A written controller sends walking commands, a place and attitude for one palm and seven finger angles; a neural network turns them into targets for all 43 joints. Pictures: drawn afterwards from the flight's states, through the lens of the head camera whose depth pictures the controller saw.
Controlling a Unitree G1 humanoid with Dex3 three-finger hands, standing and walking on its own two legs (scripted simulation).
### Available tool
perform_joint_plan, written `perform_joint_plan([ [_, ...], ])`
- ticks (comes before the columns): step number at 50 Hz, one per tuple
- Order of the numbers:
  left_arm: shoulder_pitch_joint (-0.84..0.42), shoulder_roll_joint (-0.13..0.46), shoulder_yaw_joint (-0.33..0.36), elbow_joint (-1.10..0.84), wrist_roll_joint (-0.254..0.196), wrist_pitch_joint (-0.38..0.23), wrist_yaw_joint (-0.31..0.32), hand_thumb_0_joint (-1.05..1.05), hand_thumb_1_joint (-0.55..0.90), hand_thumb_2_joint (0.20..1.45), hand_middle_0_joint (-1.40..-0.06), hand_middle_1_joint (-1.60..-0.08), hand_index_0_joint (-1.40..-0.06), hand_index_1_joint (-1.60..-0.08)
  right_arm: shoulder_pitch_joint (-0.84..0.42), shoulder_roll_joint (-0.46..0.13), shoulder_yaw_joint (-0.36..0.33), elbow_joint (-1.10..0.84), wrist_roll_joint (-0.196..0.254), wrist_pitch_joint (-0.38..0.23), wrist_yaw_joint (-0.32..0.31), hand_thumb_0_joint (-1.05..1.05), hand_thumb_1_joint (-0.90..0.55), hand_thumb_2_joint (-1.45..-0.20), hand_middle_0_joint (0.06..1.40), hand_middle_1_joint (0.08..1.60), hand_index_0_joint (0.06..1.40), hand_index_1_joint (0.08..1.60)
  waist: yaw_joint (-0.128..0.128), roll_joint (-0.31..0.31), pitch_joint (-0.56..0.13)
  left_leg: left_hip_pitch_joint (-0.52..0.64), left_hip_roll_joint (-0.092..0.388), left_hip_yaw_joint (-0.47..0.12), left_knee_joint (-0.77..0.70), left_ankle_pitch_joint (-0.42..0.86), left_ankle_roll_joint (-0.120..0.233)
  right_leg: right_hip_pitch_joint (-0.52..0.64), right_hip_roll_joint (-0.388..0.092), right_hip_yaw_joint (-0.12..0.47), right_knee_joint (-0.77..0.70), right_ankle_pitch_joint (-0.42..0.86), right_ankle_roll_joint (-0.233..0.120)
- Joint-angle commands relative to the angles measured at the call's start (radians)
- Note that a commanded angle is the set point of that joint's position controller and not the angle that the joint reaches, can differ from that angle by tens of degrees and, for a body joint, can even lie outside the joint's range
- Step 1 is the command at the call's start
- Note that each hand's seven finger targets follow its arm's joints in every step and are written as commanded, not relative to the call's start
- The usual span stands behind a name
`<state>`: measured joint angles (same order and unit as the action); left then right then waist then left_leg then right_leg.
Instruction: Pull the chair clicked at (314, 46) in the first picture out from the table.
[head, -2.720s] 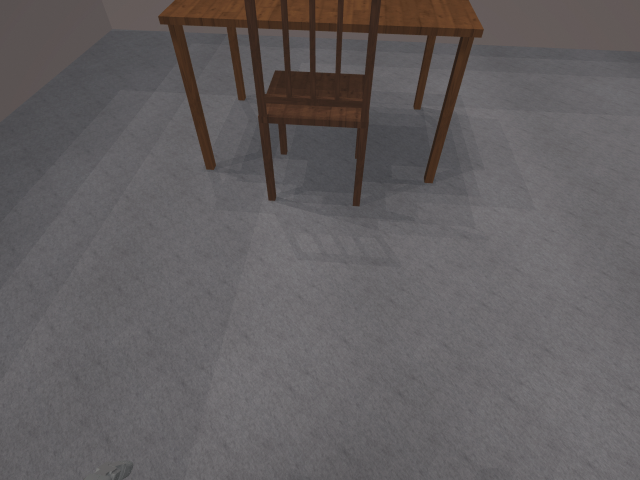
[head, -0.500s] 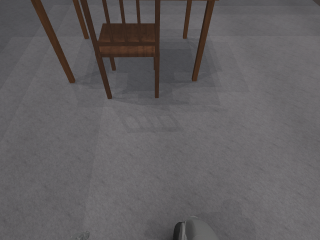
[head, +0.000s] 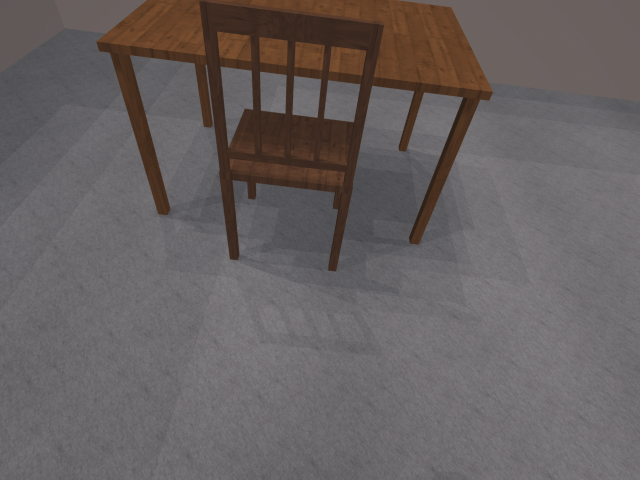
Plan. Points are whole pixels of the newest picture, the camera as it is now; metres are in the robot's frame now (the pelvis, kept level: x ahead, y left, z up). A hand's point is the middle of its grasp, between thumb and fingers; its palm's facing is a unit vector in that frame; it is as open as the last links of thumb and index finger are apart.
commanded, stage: walk to a spot facing it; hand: left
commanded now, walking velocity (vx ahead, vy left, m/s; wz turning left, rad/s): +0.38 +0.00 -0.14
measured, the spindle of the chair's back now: (289, 104) +1.03 +0.18 -0.07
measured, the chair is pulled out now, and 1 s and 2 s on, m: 0.00 0.00 0.00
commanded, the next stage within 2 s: turn to face it in 0.36 s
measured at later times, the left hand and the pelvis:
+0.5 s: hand (239, 365) +0.32 +0.16 -0.17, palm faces -0.19 -0.96 -0.19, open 7.3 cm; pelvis +0.20 -0.01 +0.00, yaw -10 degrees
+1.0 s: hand (259, 337) +0.38 +0.14 -0.17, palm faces +0.01 -0.99 -0.16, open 7.2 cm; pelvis +0.30 -0.03 +0.00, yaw -3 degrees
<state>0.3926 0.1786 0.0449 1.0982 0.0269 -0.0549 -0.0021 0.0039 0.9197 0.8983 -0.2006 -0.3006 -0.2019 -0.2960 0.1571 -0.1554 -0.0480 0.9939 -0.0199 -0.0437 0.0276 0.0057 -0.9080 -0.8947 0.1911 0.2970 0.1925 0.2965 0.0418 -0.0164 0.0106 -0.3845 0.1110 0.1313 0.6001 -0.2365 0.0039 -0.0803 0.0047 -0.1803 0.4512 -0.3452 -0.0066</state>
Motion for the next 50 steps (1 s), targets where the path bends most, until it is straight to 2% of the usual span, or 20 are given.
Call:
perform_joint_plan([
  [1,-0.02,0.04,0.008,-0.098,-0.012,-0.019,-0.009,0.0,0.9,0.9,-0.2,-0.3,-0.2,-0.3,0.414,-0.262,-0.059,0.069,-0.017,-0.024,-0.031,0.0,-0.9,-0.9,0.2,0.3,0.2,0.3,-0.169,0.376,-0.054,0.576,0.358,-0.528,-0.351,-0.082,0.183,-0.567,-0.01,0.019,0.586,-0.208,-0.013],
  [2,-0.079,0.079,0.014,-0.103,-0.002,-0.012,0.001,0.0,0.9,0.9,-0.2,-0.3,-0.2,-0.3,0.402,-0.23,-0.05,0.082,-0.011,-0.02,-0.043,0.0,-0.9,-0.9,0.2,0.3,0.2,0.3,-0.176,0.29,-0.044,0.517,0.364,-0.551,-0.386,-0.144,0.189,-0.612,-0.045,0.133,0.747,-0.198,-0.024],
  [4,-0.105,0.069,0.022,-0.087,-0.002,-0.007,-0.014,0.0,0.9,0.9,-0.2,-0.3,-0.2,-0.3,0.263,-0.147,-0.025,0.041,-0.002,-0.029,-0.047,0.0,-0.9,-0.9,0.2,0.3,0.2,0.3,-0.11,0.086,0.04,0.373,0.312,-0.41,-0.409,-0.119,0.164,-0.635,-0.121,0.173,0.808,-0.026,-0.021],
  [5,-0.082,0.043,0.023,-0.069,0.004,0.001,-0.017,0.0,0.9,0.9,-0.2,-0.3,-0.2,-0.3,0.226,-0.117,-0.016,0.036,-0.003,-0.038,-0.049,0.0,-0.9,-0.9,0.2,0.3,0.2,0.3,-0.08,0.074,0.055,0.314,0.276,-0.313,-0.417,-0.044,0.136,-0.594,-0.137,0.18,0.792,0.03,-0.011],
  [8,-0.026,0.003,0.023,-0.047,0.01,0.031,-0.015,0.0,0.9,0.9,-0.2,-0.3,-0.2,-0.3,0.224,-0.072,-0.013,0.045,0.001,-0.055,-0.055,0.0,-0.9,-0.9,0.2,0.3,0.2,0.3,-0.044,0.089,0.035,0.29,0.203,-0.123,-0.413,0.165,0.115,-0.551,-0.134,0.168,0.747,0.117,0.012],
  [15,-0.168,-0.001,0.021,-0.089,0.007,0.05,-0.026,0.0,0.9,0.9,-0.2,-0.3,-0.2,-0.3,0.31,-0.082,-0.004,0.1,0.002,-0.055,-0.062,0.0,-0.9,-0.9,0.2,0.3,0.2,0.3,-0.053,0.134,0.095,0.384,0.183,0.012,-0.408,0.403,0.108,-0.627,-0.129,0.106,0.517,0.206,0.019],
  [22,-0.325,0.009,0.018,-0.152,0.0,0.046,-0.032,0.0,0.9,0.9,-0.2,-0.3,-0.2,-0.3,0.363,-0.105,-0.009,0.129,-0.009,-0.033,-0.064,0.0,-0.9,-0.9,0.2,0.3,0.2,0.3,-0.084,0.157,0.144,0.445,0.218,0.097,-0.317,0.612,0.107,-0.521,-0.067,0.031,0.255,0.147,-0.037],
  [24,-0.231,0.028,0.019,-0.132,0.001,0.037,-0.023,0.0,0.9,0.9,-0.2,-0.3,-0.2,-0.3,0.342,-0.122,-0.011,0.127,-0.006,-0.026,-0.065,0.0,-0.9,-0.9,0.2,0.3,0.2,0.3,-0.039,0.12,0.085,0.425,0.226,0.096,-0.173,0.809,0.103,-0.351,-0.023,0.015,0.204,0.123,-0.066],
  [26,0.02,0.093,0.036,-0.057,0.008,0.012,-0.01,0.0,0.9,0.9,-0.2,-0.3,-0.2,-0.3,0.301,-0.129,-0.008,0.123,0.01,-0.025,-0.059,0.0,-0.9,-0.9,0.2,0.3,0.2,0.3,0.079,0.067,-0.067,0.273,0.15,0.128,0.155,0.678,0.045,0.042,-0.034,0.038,0.064,0.332,-0.08],
  [27,0.108,0.202,0.059,-0.036,0.006,-0.003,0.006,0.0,0.9,0.9,-0.2,-0.3,-0.2,-0.3,0.371,-0.061,0.001,0.115,0.027,-0.027,-0.053,0.0,-0.9,-0.9,0.2,0.3,0.2,0.3,0.084,-0.156,-0.213,0.008,0.021,0.128,0.467,0.047,-0.002,0.323,-0.321,0.373,0.069,0.706,-0.177],
  [28,0.13,0.243,0.056,-0.028,-0.019,-0.002,0.008,0.0,0.9,0.9,-0.2,-0.3,-0.2,-0.3,0.38,-0.049,0.002,0.108,0.03,-0.022,-0.061,0.0,-0.9,-0.9,0.2,0.3,0.2,0.3,0.054,-0.158,-0.269,-0.069,-0.063,0.015,0.717,-0.406,-0.013,0.328,-0.472,0.514,0.008,1.032,-0.287],
  [29,0.047,0.213,0.048,-0.056,-0.024,-0.001,0.02,0.0,0.9,0.9,-0.2,-0.3,-0.2,-0.3,0.337,-0.047,0.001,0.096,0.025,-0.006,-0.064,0.0,-0.9,-0.9,0.2,0.3,0.2,0.3,0.041,-0.122,-0.235,-0.056,-0.029,-0.111,0.734,-0.346,-0.006,0.186,-0.446,0.459,-0.043,0.984,-0.271],
  [30,-0.049,0.192,0.041,-0.079,-0.02,0.004,0.025,0.0,0.9,0.9,-0.2,-0.3,-0.2,-0.3,0.325,-0.035,0.001,0.097,0.021,0.004,-0.061,0.0,-0.9,-0.9,0.2,0.3,0.2,0.3,0.005,-0.135,-0.168,-0.088,-0.003,-0.127,0.752,-0.293,-0.012,0.098,-0.431,0.438,-0.083,0.802,-0.258],
  [32,-0.173,0.108,0.016,-0.106,-0.017,0.006,0.034,0.0,0.9,0.9,-0.2,-0.3,-0.2,-0.3,0.311,-0.015,0.007,0.117,0.006,0.033,-0.059,0.0,-0.9,-0.9,0.2,0.3,0.2,0.3,-0.054,-0.025,-0.03,-0.033,0.033,-0.139,0.66,-0.193,-0.018,-0.156,-0.361,0.274,-0.156,0.609,-0.194],
  [34,-0.238,0.083,0.006,-0.112,-0.01,0.003,0.036,0.0,0.9,0.9,-0.2,-0.3,-0.2,-0.3,0.372,0.013,0.012,0.141,0.004,0.051,-0.055,0.0,-0.9,-0.9,0.2,0.3,0.2,0.3,-0.107,-0.028,-0.038,0.052,0.029,-0.123,0.504,-0.16,-0.028,-0.249,-0.308,0.159,-0.178,0.517,-0.153],
  [38,-0.216,0.064,0.006,-0.113,-0.011,0.021,0.031,0.0,0.9,0.9,-0.2,-0.3,-0.2,-0.3,0.314,0.021,0.016,0.114,-0.001,0.063,-0.05,0.0,-0.9,-0.9,0.2,0.3,0.2,0.3,-0.078,-0.082,-0.007,0.047,0.0,-0.08,0.336,-0.124,-0.037,-0.252,-0.273,0.134,-0.229,0.288,-0.142],
  [42,-0.182,0.094,0.017,-0.104,-0.007,0.035,0.036,0.0,0.9,0.9,-0.2,-0.3,-0.2,-0.3,0.207,0.004,0.017,0.068,0.002,0.056,-0.045,0.0,-0.9,-0.9,0.2,0.3,0.2,0.3,-0.041,-0.087,0.022,0.041,-0.005,-0.063,0.176,-0.15,-0.038,-0.191,-0.306,0.159,-0.205,0.247,-0.159],
  [46,-0.182,0.101,0.021,-0.102,-0.017,0.051,0.037,0.0,0.9,0.9,-0.2,-0.3,-0.2,-0.3,0.225,-0.024,0.016,0.068,0.0,0.055,-0.043,0.0,-0.9,-0.9,0.2,0.3,0.2,0.3,-0.062,-0.032,0.03,0.195,-0.013,-0.054,-0.08,-0.002,-0.029,-0.237,-0.273,0.111,-0.118,0.096,-0.094],
  [49,-0.152,0.041,0.008,-0.126,-0.022,0.071,0.029,0.0,0.9,0.9,-0.2,-0.3,-0.2,-0.3,0.172,-0.144,0.002,0.029,-0.01,0.051,-0.049,0.0,-0.9,-0.9,0.2,0.3,0.2,0.3,-0.034,0.266,0.078,0.053,0.195,-0.389,-0.344,0.019,0.105,-0.225,-0.093,0.021,0.093,-0.034,0.024],
  [50,-0.172,0.038,0.007,-0.123,-0.016,0.072,0.029,0.0,0.9,0.9,-0.2,-0.3,-0.2,-0.3,0.141,-0.135,0.004,0.022,-0.009,0.048,-0.057,0.0,-0.9,-0.9,0.2,0.3,0.2,0.3,-0.039,0.261,0.092,0.017,0.188,-0.402,-0.397,-0.01,0.128,-0.201,-0.079,0.047,0.162,-0.05,0.022],
])
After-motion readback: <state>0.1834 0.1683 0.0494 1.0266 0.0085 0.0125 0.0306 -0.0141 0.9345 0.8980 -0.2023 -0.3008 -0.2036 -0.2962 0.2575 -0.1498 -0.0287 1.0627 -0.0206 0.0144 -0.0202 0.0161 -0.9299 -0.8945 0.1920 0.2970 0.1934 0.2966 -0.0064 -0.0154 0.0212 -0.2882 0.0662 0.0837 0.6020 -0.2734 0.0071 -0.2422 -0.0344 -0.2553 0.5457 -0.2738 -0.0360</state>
